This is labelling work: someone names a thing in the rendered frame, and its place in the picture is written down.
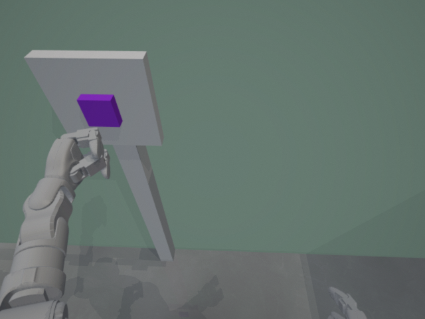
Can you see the left robot forearm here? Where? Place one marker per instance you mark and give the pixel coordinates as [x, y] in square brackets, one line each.
[36, 273]

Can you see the left robot hand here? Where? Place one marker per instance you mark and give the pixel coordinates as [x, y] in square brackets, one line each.
[66, 161]

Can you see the button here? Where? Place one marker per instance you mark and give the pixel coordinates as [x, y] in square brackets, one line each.
[100, 110]

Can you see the right robot hand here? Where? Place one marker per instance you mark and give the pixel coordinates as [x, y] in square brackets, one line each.
[346, 304]

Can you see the panel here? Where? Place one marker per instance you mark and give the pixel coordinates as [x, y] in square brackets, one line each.
[65, 75]

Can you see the left robot upper arm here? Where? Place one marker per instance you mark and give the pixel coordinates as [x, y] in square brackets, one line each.
[53, 309]

